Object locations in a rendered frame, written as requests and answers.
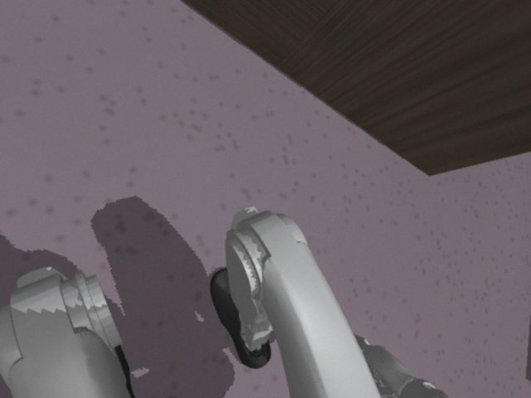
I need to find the right robot hand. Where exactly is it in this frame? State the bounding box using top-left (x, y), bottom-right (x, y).
top-left (353, 334), bottom-right (417, 398)

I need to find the right robot foot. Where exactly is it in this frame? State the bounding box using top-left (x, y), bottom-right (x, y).
top-left (210, 268), bottom-right (271, 369)

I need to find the right robot arm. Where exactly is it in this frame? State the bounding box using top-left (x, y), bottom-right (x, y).
top-left (399, 379), bottom-right (450, 398)

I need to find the left robot foot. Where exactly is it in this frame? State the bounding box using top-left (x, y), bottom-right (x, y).
top-left (114, 345), bottom-right (135, 398)

